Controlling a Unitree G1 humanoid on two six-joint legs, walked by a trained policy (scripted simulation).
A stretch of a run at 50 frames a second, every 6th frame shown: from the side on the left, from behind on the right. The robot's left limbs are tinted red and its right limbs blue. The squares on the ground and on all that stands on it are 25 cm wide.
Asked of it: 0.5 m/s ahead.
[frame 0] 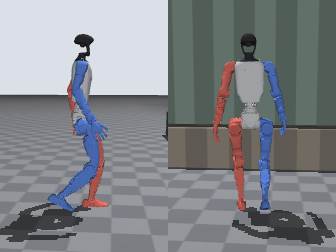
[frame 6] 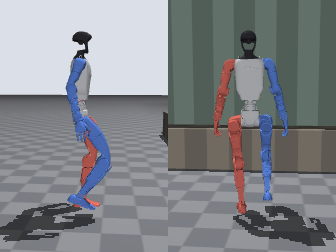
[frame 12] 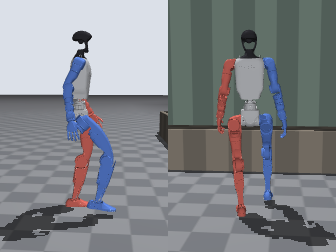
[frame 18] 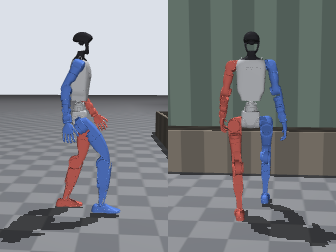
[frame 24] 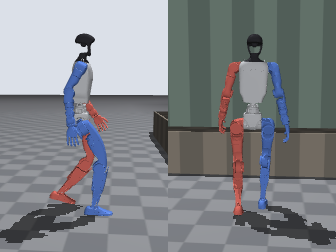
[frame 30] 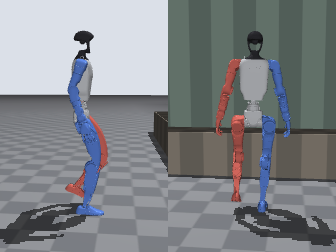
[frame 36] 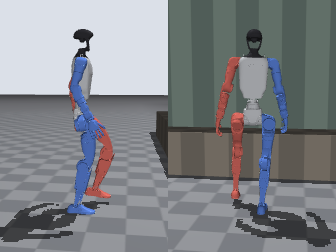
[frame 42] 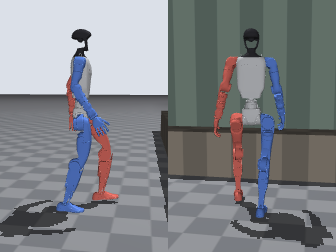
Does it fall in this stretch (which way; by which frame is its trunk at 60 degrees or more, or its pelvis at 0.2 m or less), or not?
no
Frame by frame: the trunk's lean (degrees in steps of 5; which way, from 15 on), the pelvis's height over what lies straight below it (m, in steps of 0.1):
0: 5, 0.8
6: 0, 0.8
12: 0, 0.8
18: 5, 0.8
24: 5, 0.8
30: 5, 0.8
36: 0, 0.8
42: 0, 0.8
